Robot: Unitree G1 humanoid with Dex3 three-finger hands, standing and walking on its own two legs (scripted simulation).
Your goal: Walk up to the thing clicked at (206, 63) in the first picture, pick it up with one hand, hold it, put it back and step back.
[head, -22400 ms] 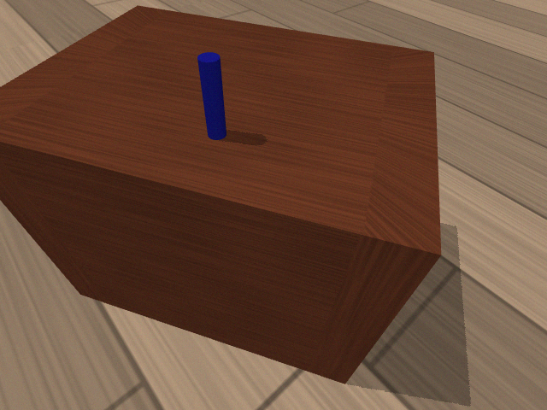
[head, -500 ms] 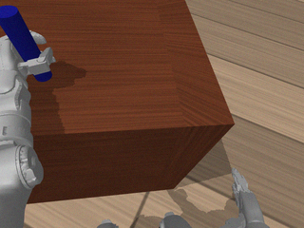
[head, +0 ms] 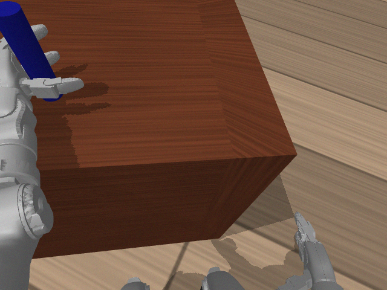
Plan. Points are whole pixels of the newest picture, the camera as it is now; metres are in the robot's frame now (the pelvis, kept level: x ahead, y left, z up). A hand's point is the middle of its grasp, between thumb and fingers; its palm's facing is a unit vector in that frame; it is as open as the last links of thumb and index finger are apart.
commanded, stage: withdraw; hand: left
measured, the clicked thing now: (32, 59) +0.51 +0.23 +0.17
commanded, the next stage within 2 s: rise in 0.38 s
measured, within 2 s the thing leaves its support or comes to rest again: neither
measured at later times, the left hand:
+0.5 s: hand out of the picture +0.50 +0.28 +0.27, palm faces +0.27 -0.96 +0.01, open 17.6 cm
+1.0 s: hand out of the picture +0.40 +0.37 +0.25, palm faces +0.49 -0.81 -0.32, open 17.6 cm
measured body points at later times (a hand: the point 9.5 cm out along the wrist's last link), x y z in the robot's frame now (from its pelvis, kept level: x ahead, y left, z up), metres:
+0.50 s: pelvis +0.01 +0.00 +0.02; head +0.06 +0.01 +0.47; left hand +0.48 +0.33 +0.27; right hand +0.16 -0.26 -0.03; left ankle +0.01 +0.13 -0.69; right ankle +0.02 -0.15 -0.69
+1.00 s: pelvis +0.02 +0.01 +0.03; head +0.04 +0.01 +0.48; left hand +0.37 +0.41 +0.26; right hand +0.17 -0.24 -0.03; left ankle +0.01 +0.13 -0.69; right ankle +0.02 -0.15 -0.69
